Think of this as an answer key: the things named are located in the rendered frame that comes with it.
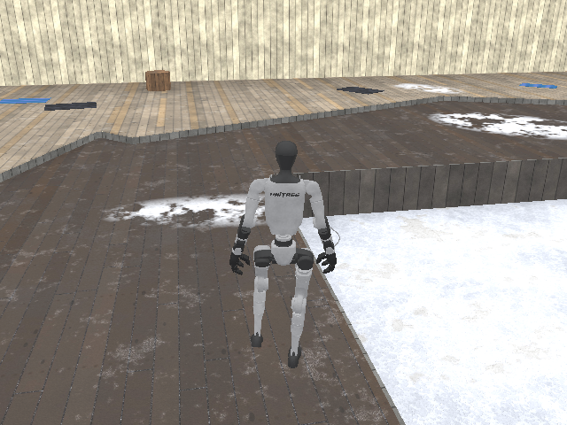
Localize robot left forearm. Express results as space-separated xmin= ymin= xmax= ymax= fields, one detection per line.
xmin=232 ymin=215 xmax=251 ymax=255

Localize robot left upper arm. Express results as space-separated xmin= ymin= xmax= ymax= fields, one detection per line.
xmin=242 ymin=178 xmax=267 ymax=228

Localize robot right forearm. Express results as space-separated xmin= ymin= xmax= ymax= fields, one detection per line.
xmin=318 ymin=215 xmax=335 ymax=255

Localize left robot foot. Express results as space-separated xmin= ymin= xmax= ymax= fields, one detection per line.
xmin=251 ymin=332 xmax=263 ymax=347

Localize right robot shin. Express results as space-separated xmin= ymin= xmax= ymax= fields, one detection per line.
xmin=291 ymin=298 xmax=307 ymax=356

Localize robot right upper arm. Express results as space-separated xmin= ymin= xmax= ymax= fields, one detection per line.
xmin=304 ymin=180 xmax=327 ymax=229

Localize robot left hand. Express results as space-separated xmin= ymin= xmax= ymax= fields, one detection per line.
xmin=229 ymin=252 xmax=250 ymax=275

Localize robot right hand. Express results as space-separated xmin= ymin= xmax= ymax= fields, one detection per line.
xmin=316 ymin=252 xmax=337 ymax=274

